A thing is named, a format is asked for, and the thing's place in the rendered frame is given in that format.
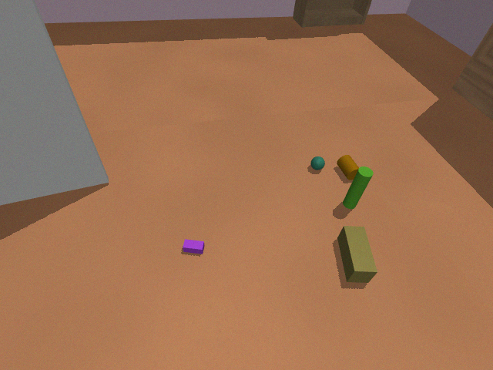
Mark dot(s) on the bookshelf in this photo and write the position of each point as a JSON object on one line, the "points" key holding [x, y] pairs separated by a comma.
{"points": [[310, 13]]}

